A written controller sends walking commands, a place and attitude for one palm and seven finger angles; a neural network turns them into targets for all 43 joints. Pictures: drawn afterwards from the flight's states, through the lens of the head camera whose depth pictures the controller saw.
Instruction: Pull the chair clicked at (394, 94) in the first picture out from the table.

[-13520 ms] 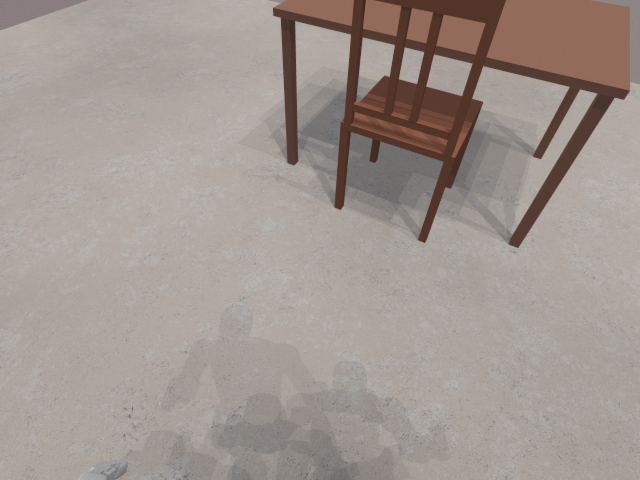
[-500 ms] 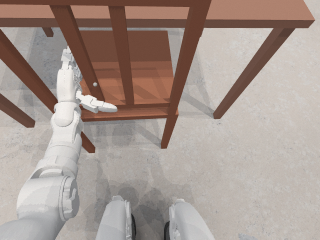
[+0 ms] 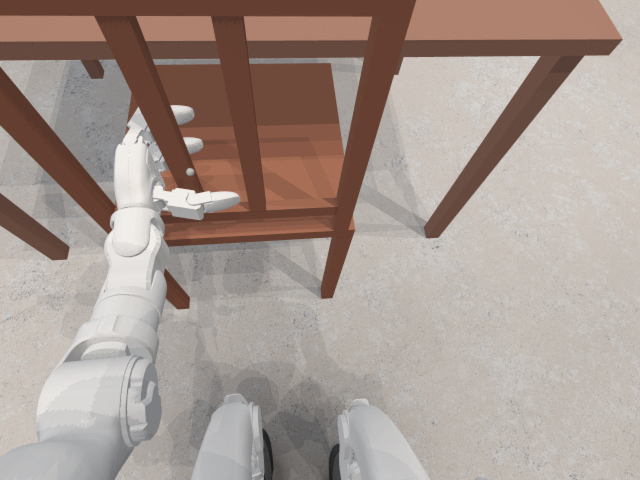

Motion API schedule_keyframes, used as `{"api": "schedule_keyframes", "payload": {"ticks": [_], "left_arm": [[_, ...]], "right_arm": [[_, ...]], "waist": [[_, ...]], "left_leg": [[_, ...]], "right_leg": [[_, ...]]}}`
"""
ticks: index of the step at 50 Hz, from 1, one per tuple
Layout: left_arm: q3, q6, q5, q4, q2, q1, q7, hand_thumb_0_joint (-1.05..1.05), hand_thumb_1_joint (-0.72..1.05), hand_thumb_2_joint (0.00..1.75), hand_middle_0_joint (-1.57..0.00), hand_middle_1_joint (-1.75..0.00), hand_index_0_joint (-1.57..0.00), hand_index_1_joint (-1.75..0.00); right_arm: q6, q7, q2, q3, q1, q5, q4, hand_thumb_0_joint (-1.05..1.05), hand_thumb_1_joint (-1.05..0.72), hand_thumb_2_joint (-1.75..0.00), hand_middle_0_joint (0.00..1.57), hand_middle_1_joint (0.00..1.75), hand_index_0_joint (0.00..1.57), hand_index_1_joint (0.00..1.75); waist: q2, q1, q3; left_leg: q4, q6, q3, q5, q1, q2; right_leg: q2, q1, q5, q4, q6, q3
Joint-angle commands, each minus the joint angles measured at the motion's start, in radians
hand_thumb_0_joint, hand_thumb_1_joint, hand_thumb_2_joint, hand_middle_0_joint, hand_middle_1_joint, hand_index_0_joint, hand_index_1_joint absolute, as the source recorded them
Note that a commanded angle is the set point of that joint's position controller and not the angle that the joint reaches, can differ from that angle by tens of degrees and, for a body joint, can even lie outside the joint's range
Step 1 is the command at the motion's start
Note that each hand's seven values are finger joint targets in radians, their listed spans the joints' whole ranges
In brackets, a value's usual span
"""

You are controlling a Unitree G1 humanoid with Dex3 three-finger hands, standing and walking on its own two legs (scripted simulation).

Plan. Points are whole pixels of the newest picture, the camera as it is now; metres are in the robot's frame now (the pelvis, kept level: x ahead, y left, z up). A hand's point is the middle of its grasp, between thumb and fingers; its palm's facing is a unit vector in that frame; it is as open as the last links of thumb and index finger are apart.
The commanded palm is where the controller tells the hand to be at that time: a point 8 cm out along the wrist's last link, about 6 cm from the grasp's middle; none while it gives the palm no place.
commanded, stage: hook a spindle and tug to test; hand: left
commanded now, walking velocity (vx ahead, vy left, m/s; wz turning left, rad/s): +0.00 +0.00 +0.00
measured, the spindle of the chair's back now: (169, 140) +0.52 +0.15 +0.05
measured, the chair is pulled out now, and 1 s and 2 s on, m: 0.00 0.03 0.17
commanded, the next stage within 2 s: step backward, pulling the chair out in 0.96 s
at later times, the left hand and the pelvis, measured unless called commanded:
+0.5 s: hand (192, 172) +0.49 +0.13 +0.03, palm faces +0.06 -1.00 -0.02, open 5.8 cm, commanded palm +0.44 +0.16 +0.03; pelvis +0.01 +0.00 +0.01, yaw +0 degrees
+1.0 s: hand (195, 193) +0.46 +0.12 +0.03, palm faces +0.03 -1.00 -0.02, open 5.8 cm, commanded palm +0.42 +0.17 +0.03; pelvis +0.03 +0.00 +0.02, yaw +0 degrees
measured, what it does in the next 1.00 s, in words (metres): stands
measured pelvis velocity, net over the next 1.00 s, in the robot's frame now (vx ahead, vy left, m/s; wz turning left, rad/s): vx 0.03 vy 0.00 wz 0.01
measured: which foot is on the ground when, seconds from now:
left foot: down 0.00-1.00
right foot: down 0.00-1.00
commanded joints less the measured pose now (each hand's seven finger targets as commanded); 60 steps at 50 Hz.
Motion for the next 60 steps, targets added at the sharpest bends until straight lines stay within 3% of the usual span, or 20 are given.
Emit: {"api": "schedule_keyframes", "payload": {"ticks": [1, 5, 13, 18, 23, 25, 31, 37, 39, 41, 43, 50, 52, 53, 54, 55, 56, 57, 59, 60], "left_arm": [[-0.034, -0.095, 0.011, -0.198, 0.108, -0.392, -0.006, 0.0, 0.23, 0.61, -0.5, -1.45, -0.5, -1.45], [-0.047, -0.109, 0.02, -0.188, 0.106, -0.453, -0.007, 0.0, 0.45, 0.71, -0.5, -1.45, -0.5, -1.45], [-0.034, -0.103, 0.019, -0.226, 0.12, -0.412, -0.006, 0.0, 0.9, 0.9, -0.5, -1.45, -0.5, -1.45], [-0.077, -0.093, 0.009, -0.255, 0.063, -0.333, -0.012, 0.0, 0.9, 0.9, -0.5, -1.45, -0.5, -1.45], [-0.088, -0.092, 0.017, -0.283, 0.061, -0.29, -0.007, 0.0, 0.9, 0.9, -0.5, -1.45, -0.5, -1.45], [-0.081, -0.094, 0.009, -0.312, 0.062, -0.246, -0.007, 0.0, 0.9, 0.9, -0.5, -1.45, -0.5, -1.45], [-0.063, -0.081, -0.002, -0.328, 0.083, -0.165, -0.012, 0.0, 0.9, 0.9, -0.5, -1.45, -0.5, -1.45], [-0.106, -0.07, -0.013, -0.376, 0.032, -0.097, -0.02, 0.0, 0.9, 0.9, -0.5, -1.45, -0.5, -1.45], [-0.076, -0.07, -0.016, -0.396, 0.068, -0.078, -0.02, 0.0, 0.9, 0.9, -0.5, -1.45, -0.5, -1.45], [-0.089, -0.071, -0.023, -0.439, 0.051, -0.028, -0.026, 0.0, 0.9, 0.9, -0.5, -1.45, -0.5, -1.45], [-0.095, -0.061, -0.03, -0.45, 0.042, 0.03, -0.03, 0.0, 0.9, 0.9, -0.5, -1.45, -0.5, -1.45], [-0.11, -0.066, -0.031, -0.487, 0.033, 0.025, -0.021, 0.0, 0.9, 0.9, -0.5, -1.45, -0.5, -1.45], [-0.111, -0.073, -0.029, -0.487, 0.032, -0.002, -0.021, 0.0, 0.9, 0.9, -0.5, -1.45, -0.5, -1.45], [-0.11, -0.08, -0.026, -0.515, 0.053, -0.097, -0.016, 0.0, 0.9, 0.9, -0.5, -1.45, -0.5, -1.45], [-0.068, 0.056, 0.049, -0.652, 0.252, -0.228, 0.057, 0.0, 0.9, 0.9, -0.5, -1.45, -0.5, -1.45], [-0.11, 0.108, 0.038, -0.791, 0.234, -0.306, 0.084, 0.0, 0.9, 0.9, -0.5, -1.45, -0.5, -1.45], [-0.109, 0.172, 0.042, -0.722, 0.207, -0.193, 0.105, 0.0, 0.9, 0.9, -0.5, -1.45, -0.5, -1.45], [-0.156, 0.233, 0.046, -0.599, 0.134, -0.092, 0.116, 0.0, 0.9, 0.9, -0.5, -1.45, -0.5, -1.45], [-0.229, 0.31, 0.045, -0.381, 0.047, -0.024, 0.127, 0.0, 0.9, 0.9, -0.5, -1.45, -0.5, -1.45], [-0.223, 0.324, 0.043, -0.315, 0.055, -0.046, 0.134, 0.0, 0.9, 0.9, -0.5, -1.45, -0.5, -1.45]], "right_arm": [[-0.019, -0.004, -0.171, -0.059, 0.14, 0.003, -0.048, 0.0, -0.9, -0.9, 0.2, 0.3, 0.2, 0.3], [-0.02, -0.007, -0.173, -0.06, 0.14, 0.002, -0.042, 0.0, -0.9, -0.9, 0.2, 0.3, 0.2, 0.3], [-0.009, -0.003, -0.173, -0.065, 0.146, 0.001, -0.046, 0.0, -0.9, -0.9, 0.2, 0.3, 0.2, 0.3], [-0.007, 0.002, -0.163, -0.065, 0.132, 0.006, -0.059, 0.0, -0.9, -0.9, 0.2, 0.3, 0.2, 0.3], [-0.005, 0.003, -0.161, -0.065, 0.127, 0.007, -0.066, 0.0, -0.9, -0.9, 0.2, 0.3, 0.2, 0.3], [-0.007, 0.005, -0.161, -0.068, 0.124, 0.008, -0.071, 0.0, -0.9, -0.9, 0.2, 0.3, 0.2, 0.3], [-0.008, 0.002, -0.16, -0.065, 0.113, 0.013, -0.078, 0.0, -0.9, -0.9, 0.2, 0.3, 0.2, 0.3], [-0.014, 0.004, -0.152, -0.067, 0.103, 0.017, -0.093, 0.0, -0.9, -0.9, 0.2, 0.3, 0.2, 0.3], [-0.017, -0.001, -0.156, -0.069, 0.105, 0.016, -0.094, 0.0, -0.9, -0.9, 0.2, 0.3, 0.2, 0.3], [-0.021, 0.001, -0.151, -0.069, 0.094, 0.018, -0.106, 0.0, -0.9, -0.9, 0.2, 0.3, 0.2, 0.3], [-0.024, 0.002, -0.149, -0.069, 0.09, 0.021, -0.113, 0.0, -0.9, -0.9, 0.2, 0.3, 0.2, 0.3], [-0.038, -0.004, -0.149, -0.068, 0.076, 0.023, -0.11, 0.0, -0.9, -0.9, 0.2, 0.3, 0.2, 0.3], [-0.041, -0.007, -0.147, -0.068, 0.075, 0.021, -0.104, 0.0, -0.9, -0.9, 0.2, 0.3, 0.2, 0.3], [-0.043, -0.012, -0.15, -0.067, 0.072, 0.023, -0.097, 0.0, -0.9, -0.9, 0.2, 0.3, 0.2, 0.3], [0.031, -0.043, -0.121, -0.05, 0.106, 0.091, -0.188, 0.0, -0.9, -0.9, 0.2, 0.3, 0.2, 0.3], [0.044, -0.076, -0.117, -0.06, 0.106, 0.106, -0.207, 0.0, -0.9, -0.9, 0.2, 0.3, 0.2, 0.3], [0.054, -0.098, -0.115, -0.056, 0.077, 0.107, -0.203, 0.0, -0.9, -0.9, 0.2, 0.3, 0.2, 0.3], [0.068, -0.11, -0.108, -0.046, 0.051, 0.107, -0.189, 0.0, -0.9, -0.9, 0.2, 0.3, 0.2, 0.3], [0.091, -0.133, -0.124, -0.037, 0.058, 0.111, -0.15, 0.0, -0.9, -0.9, 0.2, 0.3, 0.2, 0.3], [0.099, -0.143, -0.135, -0.035, 0.048, 0.108, -0.126, 0.0, -0.9, -0.9, 0.2, 0.3, 0.2, 0.3]], "waist": [[0.071, -0.031, -0.49], [0.083, -0.042, -0.496], [0.072, -0.025, -0.55], [0.065, -0.017, -0.535], [0.056, -0.015, -0.513], [0.085, 0.001, -0.533], [0.024, 0.008, -0.492], [0.028, 0.015, -0.492], [0.01, 0.027, -0.507], [0.034, 0.041, -0.529], [0.004, 0.047, -0.518], [0.016, 0.04, -0.474], [0.005, 0.036, -0.48], [0.021, 0.019, -0.483], [0.102, 0.073, -0.714], [0.15, 0.067, -0.72], [0.16, 0.067, -0.677], [0.091, 0.065, -0.578], [-0.051, 0.055, -0.392], [-0.061, 0.057, -0.321]], "left_leg": [[-0.094, 0.0, -0.087, 0.352, 0.527, -0.029], [-0.092, 0.001, -0.095, 0.333, 0.536, -0.026], [-0.086, 0.003, -0.085, 0.392, 0.549, -0.032], [-0.102, 0.001, -0.084, 0.411, 0.568, -0.032], [-0.108, 0.002, -0.079, 0.418, 0.565, -0.03], [-0.11, -0.002, -0.079, 0.46, 0.602, -0.029], [-0.11, 0.003, -0.06, 0.437, 0.53, -0.034], [-0.115, 0.002, -0.054, 0.467, 0.549, -0.037], [-0.111, 0.004, -0.05, 0.48, 0.535, -0.04], [-0.114, 0.001, -0.045, 0.503, 0.554, -0.041], [-0.12, 0.001, -0.042, 0.504, 0.545, -0.041], [-0.119, 0.0, -0.046, 0.488, 0.55, -0.04], [-0.112, 0.0, -0.044, 0.473, 0.538, -0.042], [-0.108, 0.001, -0.047, 0.468, 0.545, -0.04], [-0.287, 0.017, -0.011, 0.482, 0.887, -0.025], [-0.355, 0.021, -0.004, 0.536, 0.966, -0.035], [-0.371, 0.02, -0.009, 0.591, 0.986, -0.034], [-0.392, 0.019, -0.015, 0.554, 0.921, -0.03], [-0.472, 0.023, -0.044, 0.532, 0.906, 0.0], [-0.494, 0.026, -0.04, 0.547, 0.89, 0.014]], "right_leg": [[0.018, 0.092, 0.369, -0.181, 0.014, 0.064], [0.016, 0.063, 0.34, -0.176, 0.013, 0.064], [0.017, 0.127, 0.413, -0.178, 0.013, 0.07], [0.018, 0.144, 0.431, -0.187, 0.012, 0.065], [0.017, 0.153, 0.45, -0.188, 0.013, 0.067], [0.016, 0.156, 0.474, -0.185, 0.01, 0.065], [0.013, 0.216, 0.521, -0.187, 0.017, 0.079], [0.008, 0.235, 0.56, -0.19, 0.019, 0.078], [0.007, 0.272, 0.6, -0.182, 0.019, 0.085], [0.002, 0.292, 0.629, -0.182, 0.019, 0.088], [0.002, 0.315, 0.65, -0.187, 0.02, 0.087], [0.001, 0.279, 0.615, -0.186, 0.02, 0.085], [0.0, 0.282, 0.609, -0.183, 0.021, 0.087], [-0.001, 0.269, 0.605, -0.184, 0.021, 0.091], [-0.074, 0.679, 0.692, -0.375, 0.022, 0.184], [-0.078, 0.77, 0.861, -0.432, 0.036, 0.177], [-0.082, 0.749, 0.906, -0.435, 0.036, 0.161], [-0.089, 0.743, 0.87, -0.471, 0.056, 0.165], [-0.092, 0.703, 0.791, -0.531, 0.071, 0.126], [-0.1, 0.707, 0.813, -0.565, 0.086, 0.134]]}}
